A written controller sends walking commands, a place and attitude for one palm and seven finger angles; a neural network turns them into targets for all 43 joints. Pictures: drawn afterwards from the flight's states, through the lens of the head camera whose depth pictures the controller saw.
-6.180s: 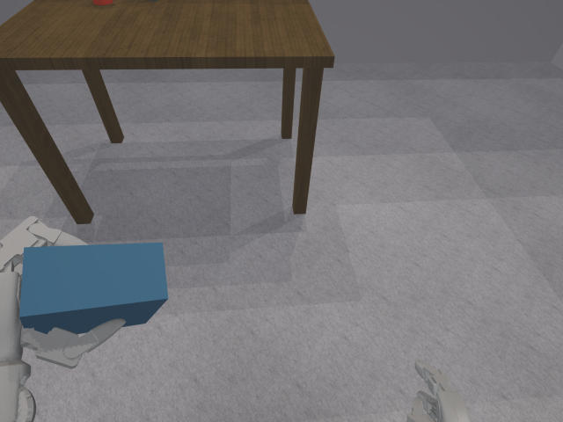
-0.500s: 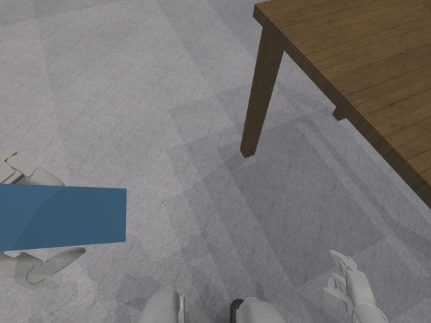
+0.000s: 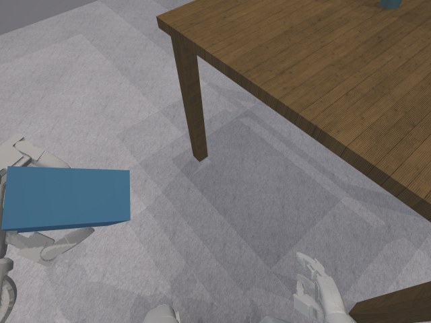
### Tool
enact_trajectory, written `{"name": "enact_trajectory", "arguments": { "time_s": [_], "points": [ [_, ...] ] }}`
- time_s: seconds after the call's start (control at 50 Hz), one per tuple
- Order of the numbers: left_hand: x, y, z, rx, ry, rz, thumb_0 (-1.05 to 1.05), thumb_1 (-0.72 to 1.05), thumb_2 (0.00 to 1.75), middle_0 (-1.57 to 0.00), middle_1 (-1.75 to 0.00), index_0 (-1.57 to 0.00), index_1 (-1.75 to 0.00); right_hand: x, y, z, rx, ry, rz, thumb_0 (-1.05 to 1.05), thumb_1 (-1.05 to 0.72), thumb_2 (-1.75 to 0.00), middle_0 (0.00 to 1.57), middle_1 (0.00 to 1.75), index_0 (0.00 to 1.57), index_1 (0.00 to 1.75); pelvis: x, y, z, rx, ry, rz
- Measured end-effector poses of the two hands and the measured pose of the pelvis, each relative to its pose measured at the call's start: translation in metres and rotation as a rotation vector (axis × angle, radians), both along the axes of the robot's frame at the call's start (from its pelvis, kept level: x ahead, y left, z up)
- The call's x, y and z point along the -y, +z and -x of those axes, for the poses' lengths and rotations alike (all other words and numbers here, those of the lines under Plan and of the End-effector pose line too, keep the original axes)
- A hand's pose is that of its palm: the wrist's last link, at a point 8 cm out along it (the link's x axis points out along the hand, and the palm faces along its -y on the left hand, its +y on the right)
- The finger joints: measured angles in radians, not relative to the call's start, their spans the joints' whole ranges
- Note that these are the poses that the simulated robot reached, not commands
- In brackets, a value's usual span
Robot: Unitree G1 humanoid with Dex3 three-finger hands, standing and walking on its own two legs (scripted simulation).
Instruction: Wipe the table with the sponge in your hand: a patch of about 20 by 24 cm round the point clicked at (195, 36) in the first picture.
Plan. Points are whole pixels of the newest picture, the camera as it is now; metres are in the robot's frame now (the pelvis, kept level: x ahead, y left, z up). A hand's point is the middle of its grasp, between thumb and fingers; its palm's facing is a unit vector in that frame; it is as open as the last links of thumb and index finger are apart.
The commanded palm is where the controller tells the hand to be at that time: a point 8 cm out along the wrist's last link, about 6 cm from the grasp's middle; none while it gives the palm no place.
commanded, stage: turn to face it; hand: left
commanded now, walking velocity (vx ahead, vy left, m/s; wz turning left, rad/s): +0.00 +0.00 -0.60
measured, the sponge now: (86, 202) +0.24 +0.19 +0.16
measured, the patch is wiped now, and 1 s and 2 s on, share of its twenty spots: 0.00 0.00 0.00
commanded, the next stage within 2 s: take the last steps up to it in 1.92 s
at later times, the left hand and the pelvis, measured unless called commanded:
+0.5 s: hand (117, 225) +0.20 +0.12 +0.20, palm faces +0.16 -0.89 -0.44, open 10.6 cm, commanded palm +0.16 +0.18 +0.20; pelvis -0.07 -0.05 +0.02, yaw -16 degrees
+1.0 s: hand (243, 257) +0.18 -0.01 +0.18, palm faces -0.15 -0.86 -0.48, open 10.6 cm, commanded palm +0.14 +0.07 +0.20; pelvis -0.15 -0.07 +0.00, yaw -34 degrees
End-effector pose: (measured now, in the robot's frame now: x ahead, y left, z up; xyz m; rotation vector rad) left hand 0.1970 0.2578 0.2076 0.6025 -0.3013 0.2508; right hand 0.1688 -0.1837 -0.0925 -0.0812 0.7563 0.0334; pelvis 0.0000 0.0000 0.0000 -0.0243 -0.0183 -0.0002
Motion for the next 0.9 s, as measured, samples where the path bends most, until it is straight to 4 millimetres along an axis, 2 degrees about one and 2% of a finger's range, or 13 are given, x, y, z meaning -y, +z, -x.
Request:
{"name": "enact_trajectory", "arguments": {
  "time_s": [0.08, 0.18, 0.24, 0.32, 0.46, 0.54, 0.62, 0.7, 0.78, 0.84, 0.9],
  "points": [
    [0.031, 0.012, -0.003, -0.045, -0.060, -0.056, -0.01, -0.54, 1.03, -0.67, -1.38, -0.68, -1.38, 0.053, -0.009, 0.028, -0.088, -0.105, 0.046, 0.01, -0.90, -0.90, 0.20, 0.30, 0.20, 0.30, 0.016, 0.007, 0.011, -0.015, -0.050, -0.042],
    [0.043, 0.012, 0.002, -0.140, -0.053, -0.092, -0.01, -0.54, 1.03, -0.67, -1.38, -0.68, -1.38, 0.110, -0.001, 0.066, -0.145, -0.249, 0.107, 0.01, -0.90, -0.90, 0.20, 0.30, 0.20, 0.30, 0.031, 0.016, 0.022, -0.024, -0.115, -0.064],
    [0.048, 0.007, 0.008, -0.155, -0.038, -0.062, -0.01, -0.54, 1.03, -0.67, -1.38, -0.68, -1.38, 0.134, 0.004, 0.085, -0.156, -0.296, 0.138, 0.01, -0.90, -0.90, 0.19, 0.30, 0.20, 0.30, 0.038, 0.019, 0.029, -0.022, -0.145, -0.069],
    [0.062, 0.001, 0.016, -0.122, -0.051, 0.018, -0.01, -0.54, 1.03, -0.67, -1.38, -0.68, -1.38, 0.151, 0.012, 0.105, -0.148, -0.325, 0.168, 0.01, -0.91, -0.90, 0.19, 0.30, 0.19, 0.30, 0.044, 0.020, 0.039, -0.017, -0.185, -0.073],
    [0.088, 0.010, 0.023, -0.013, -0.164, 0.094, -0.01, -0.54, 1.03, -0.67, -1.38, -0.68, -1.38, 0.152, 0.031, 0.127, -0.086, -0.354, 0.174, 0.01, -0.90, -0.90, 0.19, 0.30, 0.19, 0.30, 0.047, 0.023, 0.061, -0.032, -0.262, -0.086],
    [0.091, 0.015, 0.025, 0.022, -0.221, 0.085, -0.01, -0.54, 1.03, -0.67, -1.38, -0.68, -1.38, 0.142, 0.038, 0.140, -0.051, -0.373, 0.152, 0.01, -0.90, -0.90, 0.19, 0.30, 0.20, 0.30, 0.042, 0.022, 0.075, -0.051, -0.310, -0.091],
    [0.090, 0.008, 0.026, 0.022, -0.271, 0.087, -0.01, -0.54, 1.03, -0.67, -1.39, -0.68, -1.38, 0.129, 0.039, 0.160, -0.043, -0.388, 0.136, 0.01, -0.90, -0.90, 0.19, 0.30, 0.20, 0.30, 0.033, 0.018, 0.091, -0.069, -0.351, -0.081],
    [0.093, -0.004, 0.028, -0.006, -0.323, 0.082, -0.01, -0.54, 1.03, -0.67, -1.39, -0.68, -1.38, 0.115, 0.036, 0.190, -0.052, -0.418, 0.129, 0.01, -0.90, -0.90, 0.20, 0.30, 0.20, 0.30, 0.027, 0.015, 0.110, -0.034, -0.394, -0.077],
    [0.104, -0.005, 0.034, -0.036, -0.350, 0.078, -0.01, -0.54, 1.03, -0.67, -1.39, -0.68, -1.38, 0.105, 0.030, 0.224, -0.064, -0.477, 0.089, 0.01, -0.90, -0.90, 0.20, 0.30, 0.20, 0.30, 0.030, 0.017, 0.116, -0.019, -0.455, -0.045],
    [0.124, -0.004, 0.036, -0.051, -0.381, 0.090, -0.01, -0.54, 1.03, -0.67, -1.39, -0.68, -1.38, 0.104, 0.023, 0.249, -0.094, -0.521, 0.062, 0.01, -0.90, -0.90, 0.20, 0.30, 0.20, 0.30, 0.036, 0.018, 0.120, -0.016, -0.512, -0.012],
    [0.154, -0.004, 0.033, -0.034, -0.438, 0.070, -0.01, -0.54, 1.03, -0.67, -1.39, -0.68, -1.38, 0.110, 0.014, 0.276, -0.112, -0.558, 0.046, 0.01, -0.90, -0.90, 0.20, 0.30, 0.20, 0.30, 0.049, 0.014, 0.129, -0.010, -0.560, 0.001]
  ]
}}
